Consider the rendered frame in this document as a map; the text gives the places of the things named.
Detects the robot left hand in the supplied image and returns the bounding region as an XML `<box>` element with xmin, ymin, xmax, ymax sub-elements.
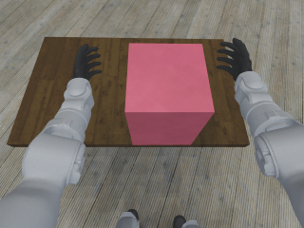
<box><xmin>72</xmin><ymin>44</ymin><xmax>102</xmax><ymax>80</ymax></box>

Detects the table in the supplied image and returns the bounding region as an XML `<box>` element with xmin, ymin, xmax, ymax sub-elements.
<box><xmin>7</xmin><ymin>36</ymin><xmax>250</xmax><ymax>147</ymax></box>

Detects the carton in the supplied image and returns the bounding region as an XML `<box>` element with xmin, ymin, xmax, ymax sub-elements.
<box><xmin>124</xmin><ymin>43</ymin><xmax>215</xmax><ymax>145</ymax></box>

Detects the robot left forearm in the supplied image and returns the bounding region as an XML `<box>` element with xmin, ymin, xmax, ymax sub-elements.
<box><xmin>22</xmin><ymin>78</ymin><xmax>95</xmax><ymax>177</ymax></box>

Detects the robot right forearm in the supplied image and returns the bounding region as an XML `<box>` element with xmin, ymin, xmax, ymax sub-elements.
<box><xmin>234</xmin><ymin>71</ymin><xmax>304</xmax><ymax>138</ymax></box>

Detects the right robot foot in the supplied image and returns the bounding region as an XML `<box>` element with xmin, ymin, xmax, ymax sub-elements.
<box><xmin>173</xmin><ymin>215</ymin><xmax>186</xmax><ymax>228</ymax></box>

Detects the robot left thigh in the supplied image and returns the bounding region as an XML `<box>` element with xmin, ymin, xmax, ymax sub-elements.
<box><xmin>115</xmin><ymin>217</ymin><xmax>140</xmax><ymax>228</ymax></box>

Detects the robot left upper arm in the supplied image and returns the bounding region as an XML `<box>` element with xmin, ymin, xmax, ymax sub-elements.
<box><xmin>0</xmin><ymin>132</ymin><xmax>86</xmax><ymax>228</ymax></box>

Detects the robot right hand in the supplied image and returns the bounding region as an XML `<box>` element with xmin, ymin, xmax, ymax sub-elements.
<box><xmin>216</xmin><ymin>38</ymin><xmax>253</xmax><ymax>81</ymax></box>

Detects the robot right upper arm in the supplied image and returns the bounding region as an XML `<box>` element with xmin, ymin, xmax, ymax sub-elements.
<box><xmin>254</xmin><ymin>124</ymin><xmax>304</xmax><ymax>228</ymax></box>

